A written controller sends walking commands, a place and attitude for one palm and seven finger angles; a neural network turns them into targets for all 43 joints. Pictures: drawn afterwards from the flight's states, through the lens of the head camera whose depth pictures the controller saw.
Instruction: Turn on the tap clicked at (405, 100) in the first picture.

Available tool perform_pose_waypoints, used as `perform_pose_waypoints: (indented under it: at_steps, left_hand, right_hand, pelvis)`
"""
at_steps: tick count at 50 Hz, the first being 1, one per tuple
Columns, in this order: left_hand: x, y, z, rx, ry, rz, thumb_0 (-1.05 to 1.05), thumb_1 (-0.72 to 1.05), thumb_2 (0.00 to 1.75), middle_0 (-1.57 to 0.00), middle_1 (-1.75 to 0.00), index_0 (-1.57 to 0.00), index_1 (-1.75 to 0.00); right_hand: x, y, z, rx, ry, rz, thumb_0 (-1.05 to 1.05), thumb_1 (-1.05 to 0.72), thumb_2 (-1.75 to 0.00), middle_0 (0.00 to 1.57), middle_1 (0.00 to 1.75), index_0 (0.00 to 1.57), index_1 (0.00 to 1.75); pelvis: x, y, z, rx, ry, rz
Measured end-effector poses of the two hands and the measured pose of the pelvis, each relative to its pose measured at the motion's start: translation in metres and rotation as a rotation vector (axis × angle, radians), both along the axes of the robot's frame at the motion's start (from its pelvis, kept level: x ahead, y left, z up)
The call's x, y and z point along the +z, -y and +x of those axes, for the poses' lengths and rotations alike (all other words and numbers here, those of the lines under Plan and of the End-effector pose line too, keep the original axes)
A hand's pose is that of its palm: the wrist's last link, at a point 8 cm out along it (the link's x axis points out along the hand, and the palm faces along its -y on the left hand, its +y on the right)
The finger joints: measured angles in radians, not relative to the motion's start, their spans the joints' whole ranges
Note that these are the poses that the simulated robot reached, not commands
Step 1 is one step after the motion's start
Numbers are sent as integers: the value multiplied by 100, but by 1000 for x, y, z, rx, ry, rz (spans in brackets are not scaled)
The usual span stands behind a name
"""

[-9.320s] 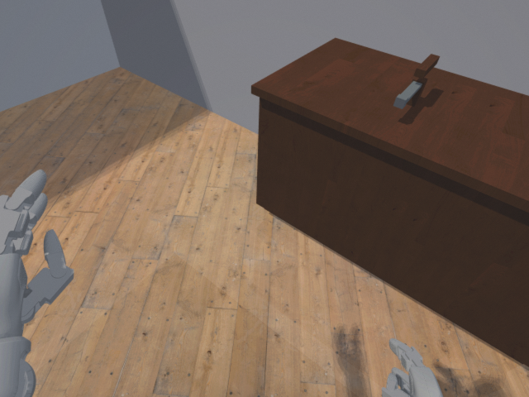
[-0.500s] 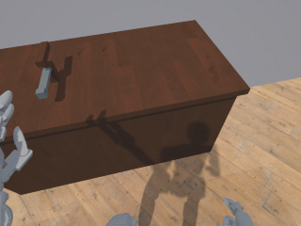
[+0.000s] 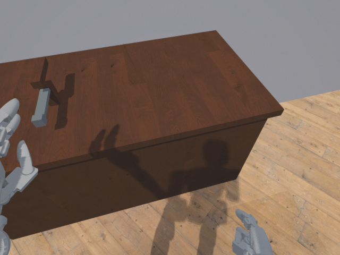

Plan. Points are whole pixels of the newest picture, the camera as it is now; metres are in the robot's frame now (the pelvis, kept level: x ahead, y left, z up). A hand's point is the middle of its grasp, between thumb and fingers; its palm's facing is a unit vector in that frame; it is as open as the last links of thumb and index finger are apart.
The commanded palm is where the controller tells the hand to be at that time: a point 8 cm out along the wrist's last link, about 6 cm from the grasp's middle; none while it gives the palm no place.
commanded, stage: come to a stop and stand still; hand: left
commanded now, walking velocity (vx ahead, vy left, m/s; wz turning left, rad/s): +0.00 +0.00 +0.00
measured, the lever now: (39, 120) +0.44 +0.42 +0.03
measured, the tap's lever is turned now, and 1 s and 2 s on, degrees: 0 0 0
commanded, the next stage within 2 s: look again from close up in 1.50 s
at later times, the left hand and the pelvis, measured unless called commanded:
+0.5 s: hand (10, 199) +0.17 +0.25 +0.17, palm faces +0.45 -0.81 -0.36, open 7.4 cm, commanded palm +0.12 +0.28 +0.18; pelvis -0.04 +0.00 +0.00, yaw +0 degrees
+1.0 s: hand (13, 193) +0.18 +0.26 +0.16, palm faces +0.42 -0.82 -0.38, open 7.4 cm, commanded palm +0.13 +0.30 +0.18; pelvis -0.03 +0.02 +0.01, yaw +0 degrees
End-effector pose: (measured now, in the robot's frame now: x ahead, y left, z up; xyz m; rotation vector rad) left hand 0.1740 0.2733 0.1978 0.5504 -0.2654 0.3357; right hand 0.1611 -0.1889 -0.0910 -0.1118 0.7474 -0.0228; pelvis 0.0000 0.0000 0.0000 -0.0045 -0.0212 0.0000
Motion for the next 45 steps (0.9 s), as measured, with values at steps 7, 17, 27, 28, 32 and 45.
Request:
perform_pose_waypoints:
  at_steps: [7, 17, 27, 28, 32, 45]
  left_hand:
    - [-10, 6, -5, 32, -28, -63, 1, 89, 90, -21, -30, -22, -30]
    - [-11, -12, -35, 19, 49, -89, 1, 89, 90, -21, -30, -22, -30]
    - [-15, -15, -49, 58, 48, -106, 1, 89, 90, -20, -30, -21, -30]
    - [-17, -14, -49, 55, 40, -113, 1, 89, 90, -20, -30, -21, -30]
    - [-21, -12, -48, 36, 20, -128, 1, 89, 90, -20, -30, -21, -30]
    - [-14, -29, -39, 44, 7, -71, 1, 89, 90, -21, -30, -21, -30]
  right_hand:
    - [0, 34, -17, -43, -55, -74, 1, -91, -89, 20, 30, 20, 30]
    - [27, 53, -37, -84, -26, -208, 1, -91, -89, 19, 30, 20, 30]
    - [20, 24, -44, -22, 24, -123, 1, -91, -89, 20, 30, 20, 30]
    - [19, 22, -46, -18, 19, -116, 1, -91, -89, 20, 30, 20, 30]
    - [14, 16, -55, -17, -11, -110, 1, -91, -89, 20, 30, 20, 30]
    - [11, 16, -65, -48, -61, -128, 1, -91, -89, 20, 30, 20, 30]
  pelvis:
    - [5, 6, -7, 0, -5, 27]
    - [5, -3, -24, 2, 17, 7]
    - [5, -4, -40, 5, 14, 3]
    - [5, -5, -41, 4, 11, 2]
    - [5, -9, -44, 5, 8, -6]
    - [8, -18, -35, 9, 3, 4]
